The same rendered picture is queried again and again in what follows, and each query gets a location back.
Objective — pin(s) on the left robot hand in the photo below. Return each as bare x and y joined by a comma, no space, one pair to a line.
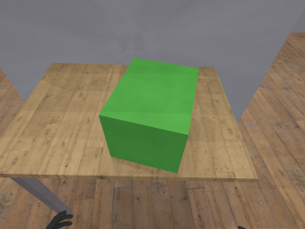
55,222

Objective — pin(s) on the carton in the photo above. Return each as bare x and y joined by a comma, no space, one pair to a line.
147,118

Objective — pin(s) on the table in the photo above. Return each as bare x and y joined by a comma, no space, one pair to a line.
58,134

